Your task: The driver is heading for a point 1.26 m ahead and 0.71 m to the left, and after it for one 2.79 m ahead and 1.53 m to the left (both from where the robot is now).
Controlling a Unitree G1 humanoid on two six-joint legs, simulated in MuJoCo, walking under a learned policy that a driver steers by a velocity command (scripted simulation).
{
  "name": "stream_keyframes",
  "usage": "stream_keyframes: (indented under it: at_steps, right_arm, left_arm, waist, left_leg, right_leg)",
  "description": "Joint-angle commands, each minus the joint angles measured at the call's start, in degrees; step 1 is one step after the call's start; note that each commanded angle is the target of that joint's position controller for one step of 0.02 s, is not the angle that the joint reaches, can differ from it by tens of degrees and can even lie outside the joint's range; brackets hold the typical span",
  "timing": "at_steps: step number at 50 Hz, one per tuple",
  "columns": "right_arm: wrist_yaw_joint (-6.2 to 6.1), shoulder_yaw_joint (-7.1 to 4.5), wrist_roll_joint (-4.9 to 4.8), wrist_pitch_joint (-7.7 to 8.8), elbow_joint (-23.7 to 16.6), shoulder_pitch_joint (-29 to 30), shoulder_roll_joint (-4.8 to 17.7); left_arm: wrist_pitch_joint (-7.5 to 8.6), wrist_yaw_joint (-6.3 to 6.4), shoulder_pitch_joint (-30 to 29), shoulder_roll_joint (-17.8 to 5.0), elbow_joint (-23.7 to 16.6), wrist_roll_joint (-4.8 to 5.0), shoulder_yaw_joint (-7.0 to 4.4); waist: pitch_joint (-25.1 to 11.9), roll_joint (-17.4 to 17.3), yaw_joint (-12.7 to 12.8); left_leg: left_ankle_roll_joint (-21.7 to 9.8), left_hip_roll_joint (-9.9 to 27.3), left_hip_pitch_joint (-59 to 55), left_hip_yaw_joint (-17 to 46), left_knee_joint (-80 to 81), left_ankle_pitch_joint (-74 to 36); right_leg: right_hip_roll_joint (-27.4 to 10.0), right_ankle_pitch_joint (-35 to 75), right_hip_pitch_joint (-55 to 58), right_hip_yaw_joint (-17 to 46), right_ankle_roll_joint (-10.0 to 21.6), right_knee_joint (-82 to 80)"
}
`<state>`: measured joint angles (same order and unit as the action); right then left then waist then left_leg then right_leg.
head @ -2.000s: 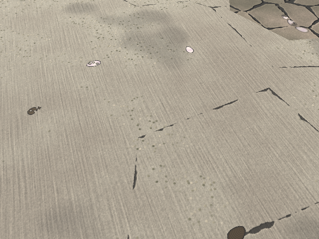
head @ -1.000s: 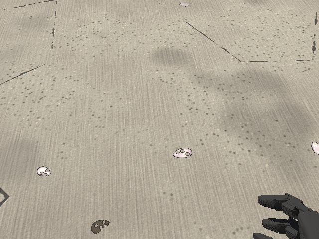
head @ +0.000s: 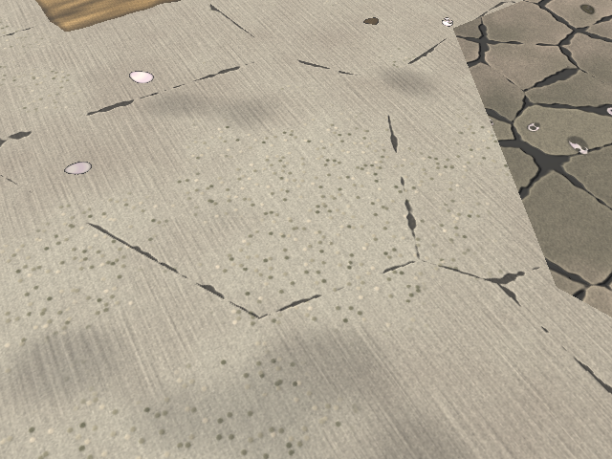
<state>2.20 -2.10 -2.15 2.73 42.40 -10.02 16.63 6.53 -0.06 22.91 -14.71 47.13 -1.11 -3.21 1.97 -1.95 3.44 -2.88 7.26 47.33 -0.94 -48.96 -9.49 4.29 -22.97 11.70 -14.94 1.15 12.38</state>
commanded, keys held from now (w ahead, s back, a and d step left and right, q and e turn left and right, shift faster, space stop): w+q+shift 1.00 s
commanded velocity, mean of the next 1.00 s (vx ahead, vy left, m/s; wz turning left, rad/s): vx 1.00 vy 0.00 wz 0.94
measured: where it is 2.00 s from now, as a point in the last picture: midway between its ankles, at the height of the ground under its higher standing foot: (1, 174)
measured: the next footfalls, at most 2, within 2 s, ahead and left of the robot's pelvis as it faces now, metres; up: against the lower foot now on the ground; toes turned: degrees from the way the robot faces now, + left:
left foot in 0.10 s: +0.32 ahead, +0.08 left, +0.00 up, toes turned +8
right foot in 0.54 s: +0.76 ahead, +0.01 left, +0.00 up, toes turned +39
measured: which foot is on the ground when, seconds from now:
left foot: up 0.00-0.08, down 0.10-0.54, up 0.56-1.00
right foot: down 0.00-0.12, up 0.14-0.52, down 0.54-1.00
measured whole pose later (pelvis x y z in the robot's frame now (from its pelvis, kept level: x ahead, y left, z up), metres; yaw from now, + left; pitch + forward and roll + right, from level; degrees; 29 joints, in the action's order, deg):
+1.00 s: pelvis +0.81 +0.25 -0.02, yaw +57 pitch +0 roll -3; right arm 4.8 -2.0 -2.8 1.9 31.2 -1.1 16.5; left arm 4.2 1.6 26.4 -16.0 49.1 -0.8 -2.6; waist 3.3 -1.2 4.6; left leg -8.0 0.9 40.3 -6.8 -45.2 2.5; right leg -0.1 -27.7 16.3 -16.3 -3.6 19.8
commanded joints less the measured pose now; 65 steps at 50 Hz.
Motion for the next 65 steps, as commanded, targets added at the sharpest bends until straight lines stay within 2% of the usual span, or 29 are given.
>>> stream_keyframes:
  at_steps: [1,3,5,6,7,8,10,11,14,17,22,24,26,27,28,29,30,32,36,44,47,50,51,52,53,54,56,59,65]
  right_arm:
    - [2.23,-0.73,-0.36,1.31,-5.4,4.3,3.4]
    - [2.04,-2.51,-1.30,0.18,-4.8,-4.0,6.9]
    - [0.64,-6.48,-0.88,-2.38,0.5,-27.5,14.8]
    - [-0.39,-6.32,-0.97,-3.24,2.8,-30.6,14.7]
    - [0.06,-4.74,1.45,-1.58,-0.1,-22.3,13.3]
    - [0.42,-3.77,2.27,-0.03,-3.1,-19.9,9.3]
    - [1.30,-3.59,2.02,2.34,-3.8,-15.7,7.9]
    - [1.22,-3.62,1.83,3.02,-5.0,-11.6,7.9]
    - [-0.57,-3.16,1.03,3.09,-6.4,-7.8,6.9]
    - [-2.70,-2.67,0.07,2.40,-5.2,-10.0,5.6]
    - [-3.53,-3.68,-0.69,1.12,-2.9,-12.5,6.9]
    - [-3.85,-3.98,-0.79,0.87,-2.5,-12.2,6.4]
    - [-3.29,-4.13,0.60,0.42,-3.5,-9.2,6.7]
    - [-2.55,-2.65,2.59,0.33,-5.7,-6.6,3.4]
    - [-2.13,-0.26,0.42,0.76,-8.2,-17.4,-5.4]
    - [-2.57,0.17,-3.06,0.78,-7.9,-18.5,-0.1]
    - [-2.83,-0.76,-1.93,0.35,-7.6,-11.3,4.8]
    - [-2.31,-1.50,1.45,0.33,-9.5,-2.0,6.1]
    - [-0.99,-1.11,-0.84,-1.57,-11.9,-0.8,2.3]
    - [1.39,-0.46,0.03,-0.53,-15.0,11.2,2.7]
    - [2.85,-1.19,-0.36,0.36,-15.9,13.8,4.0]
    - [2.29,-5.14,-1.24,-1.01,-11.3,-7.6,10.8]
    - [1.30,-7.31,-0.98,-1.63,-6.6,-23.0,14.3]
    - [0.19,-6.54,-0.72,-1.97,-3.6,-23.5,14.6]
    - [0.39,-5.68,1.46,-0.27,-8.2,-17.3,16.1]
    - [0.15,-5.65,1.66,0.58,-8.8,-18.3,12.0]
    - [0.25,-4.02,2.19,2.41,-8.0,-10.6,7.7]
    - [-0.30,-2.07,2.82,3.14,-7.2,-3.9,3.1]
    - [-2.04,-1.61,2.62,5.21,-2.3,-11.3,4.8]
  left_arm:
    - [-0.14,1.44,-4.9,-11.3,-4.6,0.12,-2.16]
    - [-2.22,2.14,-6.6,-15.3,-5.5,0.76,-3.22]
    - [-2.67,1.23,-13.4,-15.5,-7.5,1.58,-3.28]
    - [-1.15,-0.07,-15.4,-7.4,-7.6,1.58,-1.08]
    - [1.46,-1.17,-6.2,2.3,-12.0,2.52,1.79]
    - [3.74,-1.61,-10.3,-3.5,-14.5,2.97,1.91]
    - [4.37,-1.07,-16.1,-6.4,-16.2,3.42,0.89]
    - [3.76,-0.57,-15.4,-6.0,-15.3,1.82,0.96]
    - [1.38,0.44,-13.9,-7.6,-14.3,0.49,0.06]
    - [0.76,0.80,-24.9,-4.0,-18.3,-0.52,1.15]
    - [1.51,0.04,-30.1,-5.0,-20.8,2.67,-0.26]
    - [2.11,0.01,-29.0,-7.6,-20.7,3.66,-1.47]
    - [2.58,0.42,-14.5,-11.5,-17.7,4.25,-4.00]
    - [1.93,1.01,0.4,-12.8,-15.3,4.07,-4.34]
    - [1.75,0.41,4.7,-17.7,-14.0,0.55,-4.54]
    - [1.68,-0.57,1.2,-14.8,-14.4,0.51,-4.19]
    - [1.03,-0.06,-2.9,-9.1,-15.7,1.09,-3.22]
    - [-0.07,0.30,-3.9,-8.4,-12.9,0.36,-2.83]
    - [0.51,-0.31,-5.5,-3.7,-8.0,1.50,-1.22]
    - [0.43,0.75,-2.5,-9.6,-3.7,0.32,-1.67]
    - [-0.45,1.67,0.1,-14.1,-2.5,0.18,-2.20]
    - [-2.29,2.75,-4.4,-18.3,-4.5,0.50,-3.38]
    - [-1.89,2.32,-9.0,-17.0,-6.6,1.23,-3.11]
    - [-0.12,1.43,-9.6,-5.7,-8.0,-0.38,-0.06]
    - [2.78,0.53,-2.1,-2.9,-13.2,2.10,1.77]
    - [4.73,0.12,-10.6,-9.5,-14.8,2.75,0.88]
    - [4.25,0.44,-9.9,-8.5,-12.5,3.73,0.94]
    - [-0.15,0.31,-4.7,-7.9,-8.9,2.66,0.53]
    - [-0.59,-0.57,-21.0,-3.4,-12.3,1.92,2.65]
  waist:
    - [5.1,3.1,-3.0]
    - [-1.0,8.8,-8.9]
    - [-10.2,9.3,-21.3]
    - [-4.7,-5.9,-20.8]
    - [-8.5,-22.7,-6.6]
    - [-13.4,-13.0,-9.3]
    - [-3.6,5.9,-4.5]
    - [-1.5,8.4,-2.2]
    - [1.3,5.9,-0.1]
    - [4.5,3.2,-4.6]
    - [0.2,-3.5,-8.8]
    - [-0.3,-5.2,-7.5]
    - [-8.9,-5.9,1.5]
    - [-19.6,-4.4,8.2]
    - [-27.5,23.8,0.5]
    - [-24.2,30.5,0.3]
    - [-14.2,19.8,2.9]
    - [-4.7,3.6,2.5]
    - [0.8,6.9,-1.8]
    - [8.2,0.9,0.1]
    - [5.2,4.8,-1.0]
    - [-6.1,12.2,-14.7]
    - [-10.7,8.1,-21.9]
    - [-6.3,-9.9,-16.1]
    - [-19.7,-18.0,-7.1]
    - [-18.4,-6.2,-12.0]
    - [-4.9,9.5,-4.5]
    - [1.2,4.5,0.6]
    - [5.2,2.9,-7.8]
  left_leg:
    - [-2.7,-5.0,-11.9,-7.4,7.9,-2.3]
    - [-4.5,-9.9,-21.3,-10.9,5.7,6.7]
    - [-8.7,-10.5,-50.5,-5.0,4.9,13.8]
    - [-11.4,-8.3,-56.6,1.9,8.0,15.2]
    - [-22.6,0.2,-65.6,33.6,18.3,31.2]
    - [-23.1,5.5,-65.3,50.4,32.4,47.7]
    - [-17.9,4.9,-49.6,49.3,37.9,49.8]
    - [-17.7,2.5,-42.1,45.4,36.7,44.0]
    - [-16.8,-3.8,-31.4,32.1,37.3,29.8]
    - [-14.5,-8.8,-24.0,23.0,36.8,20.0]
    - [-9.4,-9.3,-27.0,25.7,31.8,25.7]
    - [-8.1,-7.2,-34.6,28.5,26.9,21.3]
    - [-5.0,-8.2,-38.0,26.2,10.8,3.8]
    - [-3.2,-9.2,-28.6,22.6,-7.3,7.0]
    - [-1.0,-16.7,-8.3,17.1,-28.2,44.8]
    - [-1.0,-9.9,2.2,13.3,-36.6,38.7]
    - [-0.5,-7.3,4.5,10.4,-38.2,32.5]
    - [-0.6,-3.8,0.3,8.1,-33.2,27.8]
    - [-1.4,1.8,-0.3,7.7,-28.7,26.6]
    - [-1.4,-0.7,0.2,-0.8,-6.8,5.6]
    - [-4.2,-7.8,-12.0,-9.6,2.6,6.6]
    - [-8.3,-12.4,-37.1,-9.6,2.3,16.4]
    - [-11.6,-10.3,-58.2,-3.1,11.2,11.0]
    - [-13.4,-4.9,-65.8,9.5,10.3,10.4]
    - [-26.7,5.9,-77.4,43.9,21.2,31.4]
    - [-23.6,7.2,-73.7,51.9,33.2,45.1]
    - [-18.5,6.2,-51.9,41.5,36.6,38.9]
    - [-15.4,0.8,-31.6,24.2,37.2,26.6]
    - [-8.4,-4.2,-27.0,3.1,42.0,14.3]
  right_leg:
    - [-15.0,57.9,-8.8,-1.0,0.5,-1.1]
    - [-16.9,84.8,-3.8,-1.0,0.1,11.9]
    - [-16.7,84.1,-16.0,1.8,1.9,41.0]
    - [-5.8,25.1,-31.8,2.8,-0.2,69.6]
    - [3.2,-11.5,-55.6,14.2,-1.3,87.2]
    - [1.5,-6.4,-59.4,23.6,2.4,85.1]
    - [-3.3,2.2,-56.6,24.2,4.4,71.3]
    - [-5.1,4.1,-52.7,24.9,3.1,66.8]
    - [-8.2,6.1,-46.8,24.2,-1.4,55.3]
    - [-6.5,17.2,-42.9,19.8,-4.9,36.7]
    - [-2.2,29.4,-30.8,20.5,-6.9,17.0]
    - [-3.1,26.1,-31.1,22.1,-5.9,14.1]
    - [-3.9,21.1,-17.1,20.5,-3.1,15.5]
    - [-10.9,11.6,2.9,25.9,-1.2,22.7]
    - [-25.3,-11.8,20.7,59.7,7.5,10.4]
    - [-29.6,-32.9,18.1,75.1,10.4,3.6]
    - [-26.3,-29.8,9.7,64.6,8.8,2.7]
    - [-21.2,-5.3,-5.0,45.3,6.0,3.7]
    - [-18.4,9.0,-14.6,28.8,5.4,0.5]
    - [-15.6,28.9,-14.6,7.0,1.8,-5.3]
    - [-15.3,66.8,-10.0,1.8,-1.4,0.9]
    - [-18.8,96.3,-12.2,2.7,-0.1,28.4]
    - [-15.3,79.6,-25.0,3.0,-0.1,49.0]
    - [-3.7,-1.7,-44.2,5.8,-0.7,74.2]
    - [0.1,-11.9,-61.0,19.9,-0.3,85.9]
    - [-2.9,-3.6,-64.3,24.5,1.9,79.5]
    - [-8.5,4.6,-57.7,23.0,1.8,67.4]
    - [-14.3,7.8,-48.4,21.2,-1.3,60.8]
    - [-11.8,38.1,-46.0,14.5,-1.7,33.6]
Keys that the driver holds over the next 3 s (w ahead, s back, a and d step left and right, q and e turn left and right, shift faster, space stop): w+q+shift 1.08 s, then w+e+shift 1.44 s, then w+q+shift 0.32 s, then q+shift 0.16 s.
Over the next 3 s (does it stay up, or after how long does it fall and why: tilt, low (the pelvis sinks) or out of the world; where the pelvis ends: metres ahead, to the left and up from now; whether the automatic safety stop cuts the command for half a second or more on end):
stays up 2.20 1.31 0.00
